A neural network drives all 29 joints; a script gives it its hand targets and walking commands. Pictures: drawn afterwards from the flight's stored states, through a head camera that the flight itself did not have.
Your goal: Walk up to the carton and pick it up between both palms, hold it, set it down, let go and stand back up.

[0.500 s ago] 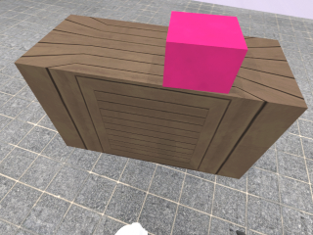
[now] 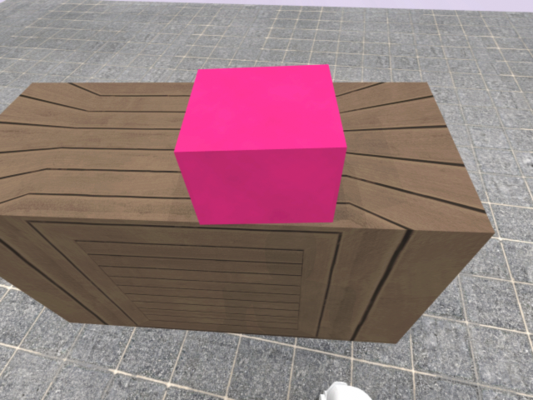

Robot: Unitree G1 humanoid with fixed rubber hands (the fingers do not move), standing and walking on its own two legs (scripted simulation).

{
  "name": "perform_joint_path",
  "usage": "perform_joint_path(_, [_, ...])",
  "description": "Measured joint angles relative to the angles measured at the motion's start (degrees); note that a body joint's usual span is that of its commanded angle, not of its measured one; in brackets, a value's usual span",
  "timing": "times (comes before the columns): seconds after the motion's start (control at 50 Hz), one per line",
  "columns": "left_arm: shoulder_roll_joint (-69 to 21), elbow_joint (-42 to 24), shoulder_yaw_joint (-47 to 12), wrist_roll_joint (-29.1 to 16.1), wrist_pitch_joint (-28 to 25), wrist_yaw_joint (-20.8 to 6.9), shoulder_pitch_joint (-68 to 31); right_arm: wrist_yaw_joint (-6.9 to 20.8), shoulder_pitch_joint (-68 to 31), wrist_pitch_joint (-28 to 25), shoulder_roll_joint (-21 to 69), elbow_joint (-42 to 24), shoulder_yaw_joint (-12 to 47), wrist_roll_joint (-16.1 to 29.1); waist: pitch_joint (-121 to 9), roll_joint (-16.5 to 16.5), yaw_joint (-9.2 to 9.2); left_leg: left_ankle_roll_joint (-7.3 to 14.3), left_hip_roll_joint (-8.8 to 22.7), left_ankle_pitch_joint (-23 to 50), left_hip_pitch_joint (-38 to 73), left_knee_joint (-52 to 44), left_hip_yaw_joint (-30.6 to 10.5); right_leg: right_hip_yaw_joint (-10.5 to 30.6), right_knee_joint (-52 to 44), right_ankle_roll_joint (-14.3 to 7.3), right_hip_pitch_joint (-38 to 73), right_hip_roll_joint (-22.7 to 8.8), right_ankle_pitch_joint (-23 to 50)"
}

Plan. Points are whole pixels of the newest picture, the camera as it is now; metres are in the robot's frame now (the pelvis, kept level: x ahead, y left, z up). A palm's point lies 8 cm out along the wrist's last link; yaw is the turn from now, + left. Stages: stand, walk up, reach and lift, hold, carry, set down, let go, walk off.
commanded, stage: walk up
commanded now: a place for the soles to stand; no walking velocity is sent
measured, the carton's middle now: (264, 144) +0.57 +0.03 +0.05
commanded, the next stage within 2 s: none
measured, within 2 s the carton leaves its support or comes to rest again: neither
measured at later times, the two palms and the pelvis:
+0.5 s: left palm out of the picture +0.10 +0.21 -0.13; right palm out of the picture +0.15 -0.26 -0.11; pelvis +0.04 -0.04 +0.00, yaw +6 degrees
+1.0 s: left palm out of the picture +0.02 +0.23 -0.11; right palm out of the picture +0.08 -0.26 -0.12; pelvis +0.02 -0.03 +0.02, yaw +5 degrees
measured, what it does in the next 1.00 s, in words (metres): steps on the spot: left foot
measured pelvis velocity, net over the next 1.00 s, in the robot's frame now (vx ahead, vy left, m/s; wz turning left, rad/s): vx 0.02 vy -0.03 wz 0.10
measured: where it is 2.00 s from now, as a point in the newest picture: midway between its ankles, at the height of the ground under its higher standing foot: outside the picture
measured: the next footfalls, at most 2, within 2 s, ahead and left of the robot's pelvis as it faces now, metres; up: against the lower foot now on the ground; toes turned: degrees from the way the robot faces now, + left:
left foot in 0.46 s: +0.11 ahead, +0.06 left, +0.00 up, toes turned +6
left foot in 1.62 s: +0.08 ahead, +0.19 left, +0.00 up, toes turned +1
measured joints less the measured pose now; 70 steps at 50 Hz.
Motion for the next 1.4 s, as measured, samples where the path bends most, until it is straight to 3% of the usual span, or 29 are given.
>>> perform_joint_path(0.08, [1.52,-0.07,1.56,-2.98,0.68,1.30,1.18,-0.38,-1.49,2.28,-0.24,-2.10,0.29,1.37,0.28,0.49,1.91,2.17,-3.55,-4.29,-9.65,24.54,-3.95,-0.94,1.39,-2.08,2.23,0.13,-2.22])
perform_joint_path(0.14, [2.62,-0.67,1.80,-3.85,1.13,2.30,3.57,-0.56,-3.04,3.00,-0.37,-2.89,0.33,1.91,-0.56,0.27,3.23,2.31,-5.53,-2.12,-15.57,31.15,-4.16,-1.77,-4.50,-2.30,6.97,0.69,-0.89])
perform_joint_path(0.24, [1.86,0.01,1.04,-2.85,0.22,2.45,6.32,-0.81,-7.55,2.69,-0.83,-4.94,0.05,1.73,-0.05,0.64,3.49,1.97,-6.23,4.83,-20.51,23.73,-6.06,-2.81,-10.51,-3.36,11.41,2.48,0.90])
perform_joint_path(0.4, [0.50,-2.73,-0.31,-2.50,1.60,2.91,2.15,-2.15,-11.53,5.41,1.54,-1.66,1.15,2.21,1.51,1.40,2.39,1.13,-5.59,10.39,-17.57,7.93,-5.04,-6.25,-4.59,-3.94,9.09,3.63,-2.69])
perform_joint_path(0.46, [2.06,-3.56,-0.33,-2.67,2.62,2.97,-0.41,-2.29,-12.18,5.98,2.36,-0.79,1.36,2.19,0.96,0.07,1.93,2.63,-5.86,8.24,-14.22,3.21,-4.46,-7.79,-1.33,-3.92,6.99,3.20,-4.19])
perform_joint_path(0.52, [4.05,-2.84,-0.48,-3.36,3.38,2.62,-2.95,-2.04,-12.84,5.50,3.06,-0.15,1.76,2.72,0.75,-3.50,1.77,4.08,-7.74,9.51,-13.97,0.99,-4.06,-7.66,-0.60,-3.13,6.25,1.15,-4.17])
perform_joint_path(0.6, [3.62,-1.93,-1.00,-3.06,3.66,2.71,-2.12,-1.47,-13.40,4.82,1.45,1.11,1.27,5.11,-1.28,-2.99,2.39,4.61,-6.66,10.96,-13.70,-0.40,-3.18,-6.45,-2.07,-1.27,6.45,2.60,-7.66])
perform_joint_path(0.68, [3.30,-0.34,-1.12,-2.49,3.35,2.44,-1.41,-1.18,-14.02,4.71,0.10,1.53,1.00,5.06,-1.73,-2.11,2.23,4.88,-7.15,12.86,-12.74,-3.12,-2.72,-5.47,-5.40,-1.46,7.38,2.78,-3.13])
perform_joint_path(0.82, [3.20,2.39,-0.71,-2.76,2.34,2.31,2.12,-0.40,-13.72,5.78,-0.61,3.31,1.23,4.56,-3.02,0.45,2.52,4.88,-7.82,12.51,-12.52,-5.36,-2.19,-4.61,-7.78,-2.06,7.38,2.56,-1.01])
perform_joint_path(0.88, [3.42,3.74,-0.56,-3.60,2.40,2.51,3.19,0.03,-12.66,5.62,-0.10,4.05,1.61,3.87,-3.54,0.78,2.00,4.47,-8.34,10.82,-12.91,-6.49,-2.65,-4.89,-9.54,-2.22,7.31,2.26,-0.48])
perform_joint_path(0.96, [3.57,5.11,-0.56,-3.79,2.50,2.77,2.87,0.26,-11.13,4.72,0.29,5.12,1.90,2.96,-2.77,0.94,1.04,4.31,-8.38,14.20,-12.92,-7.97,-2.93,-5.46,-11.33,-2.37,7.64,2.19,2.68])
perform_joint_path(1.1, [3.80,5.85,-0.36,-3.78,3.50,3.04,0.54,-0.26,-6.53,4.63,0.59,7.61,1.80,3.57,-4.62,-0.47,-0.13,4.77,-8.10,13.32,-12.49,-7.73,-3.39,-5.77,-10.43,-1.76,8.07,2.49,-1.52])
perform_joint_path(1.2, [3.64,5.44,-0.72,-2.83,2.68,2.74,-0.95,-0.78,-5.85,4.43,0.63,9.18,2.03,4.44,-4.14,-2.35,0.84,4.88,-8.16,16.98,-11.72,-9.62,-2.41,-4.88,-10.39,-1.38,7.74,2.36,-0.17])
perform_joint_path(1.32, [2.06,5.27,-1.16,-1.93,1.32,3.86,1.17,-0.17,-7.42,5.50,-0.58,8.19,1.29,3.17,-4.27,-1.78,1.58,5.03,-8.84,14.14,-11.65,-8.29,-1.88,-4.18,-9.68,-2.05,7.72,1.75,1.58])
perform_joint_path(1.4, [1.66,5.39,-0.42,-2.14,0.98,5.89,2.55,0.58,-8.82,6.62,-2.57,6.43,0.12,1.02,-3.68,1.11,1.62,3.14,-8.41,3.94,-15.11,1.52,-3.10,-5.11,-8.30,-1.67,7.82,0.78,0.22])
